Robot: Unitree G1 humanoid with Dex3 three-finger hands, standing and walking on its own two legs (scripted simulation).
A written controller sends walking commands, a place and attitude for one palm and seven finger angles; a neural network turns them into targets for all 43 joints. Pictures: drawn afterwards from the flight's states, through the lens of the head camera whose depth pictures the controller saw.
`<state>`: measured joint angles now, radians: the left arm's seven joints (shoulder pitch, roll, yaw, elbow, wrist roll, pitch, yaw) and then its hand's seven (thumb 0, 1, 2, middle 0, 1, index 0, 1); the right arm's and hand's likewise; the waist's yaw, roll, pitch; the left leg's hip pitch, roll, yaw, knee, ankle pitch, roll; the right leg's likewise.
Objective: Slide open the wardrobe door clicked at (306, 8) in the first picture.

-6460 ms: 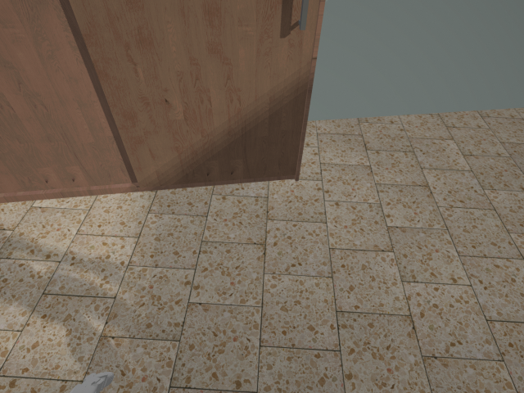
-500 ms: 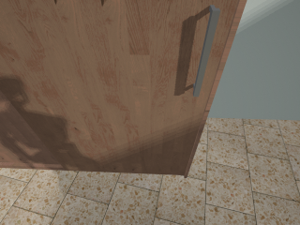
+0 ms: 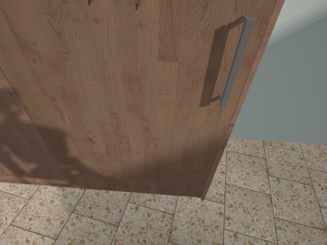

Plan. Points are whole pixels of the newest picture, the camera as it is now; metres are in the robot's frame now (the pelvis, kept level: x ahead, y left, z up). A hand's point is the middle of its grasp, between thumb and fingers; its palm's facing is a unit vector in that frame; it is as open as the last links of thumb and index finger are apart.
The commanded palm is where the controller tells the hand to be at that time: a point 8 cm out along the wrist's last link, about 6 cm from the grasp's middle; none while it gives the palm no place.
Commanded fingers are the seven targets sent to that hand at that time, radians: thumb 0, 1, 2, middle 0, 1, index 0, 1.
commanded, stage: look again from close up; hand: right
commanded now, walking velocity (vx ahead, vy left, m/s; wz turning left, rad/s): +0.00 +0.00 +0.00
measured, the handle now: (233, 66) +0.57 -0.16 +0.20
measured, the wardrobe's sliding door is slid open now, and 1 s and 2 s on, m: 0.00 0.00 0.00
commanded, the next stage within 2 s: none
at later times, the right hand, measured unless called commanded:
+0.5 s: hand out of the picture -0.04 -0.24 -0.16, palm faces +0.02 +0.97 -0.26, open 7.4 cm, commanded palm none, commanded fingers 0.00 -0.90 -0.90 0.20 0.30 0.20 0.30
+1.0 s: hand out of the picture -0.08 -0.22 -0.17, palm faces +0.06 +0.98 -0.20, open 7.4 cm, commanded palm none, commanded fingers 0.00 -0.90 -0.90 0.20 0.30 0.20 0.30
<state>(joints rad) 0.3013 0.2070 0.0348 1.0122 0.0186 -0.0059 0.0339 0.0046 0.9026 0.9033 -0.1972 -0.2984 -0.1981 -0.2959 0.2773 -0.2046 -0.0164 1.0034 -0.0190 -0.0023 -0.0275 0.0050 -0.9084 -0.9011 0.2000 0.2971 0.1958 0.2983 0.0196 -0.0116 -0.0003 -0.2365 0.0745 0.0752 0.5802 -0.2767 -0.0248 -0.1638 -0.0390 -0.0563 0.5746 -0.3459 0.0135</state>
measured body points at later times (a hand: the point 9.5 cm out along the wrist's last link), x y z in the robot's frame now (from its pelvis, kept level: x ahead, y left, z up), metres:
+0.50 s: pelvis -0.06 -0.02 +0.01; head -0.07 -0.03 +0.46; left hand -0.06 +0.25 -0.13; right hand -0.04 -0.29 -0.14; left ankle +0.02 +0.13 -0.73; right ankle -0.02 -0.12 -0.73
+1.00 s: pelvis -0.06 -0.04 +0.00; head -0.06 -0.04 +0.45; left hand +0.00 +0.21 -0.14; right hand -0.08 -0.27 -0.15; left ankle +0.02 +0.13 -0.73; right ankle -0.02 -0.12 -0.73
